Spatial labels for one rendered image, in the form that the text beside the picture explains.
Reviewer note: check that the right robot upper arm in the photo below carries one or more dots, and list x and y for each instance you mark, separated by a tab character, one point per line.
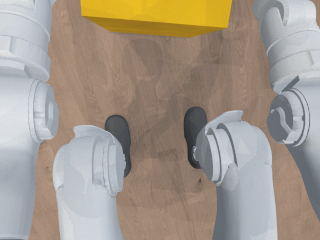
294	120

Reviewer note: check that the left robot thigh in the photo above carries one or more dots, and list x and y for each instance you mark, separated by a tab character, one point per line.
93	172

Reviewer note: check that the right robot forearm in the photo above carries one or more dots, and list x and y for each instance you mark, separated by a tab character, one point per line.
291	38

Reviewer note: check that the robot right foot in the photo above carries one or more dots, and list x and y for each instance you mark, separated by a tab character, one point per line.
194	120

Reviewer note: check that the left robot forearm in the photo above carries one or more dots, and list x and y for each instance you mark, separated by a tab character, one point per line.
25	30

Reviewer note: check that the left robot upper arm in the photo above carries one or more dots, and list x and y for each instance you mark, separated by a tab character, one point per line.
28	116

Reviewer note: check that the carton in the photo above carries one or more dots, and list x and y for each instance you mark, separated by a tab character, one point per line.
176	18

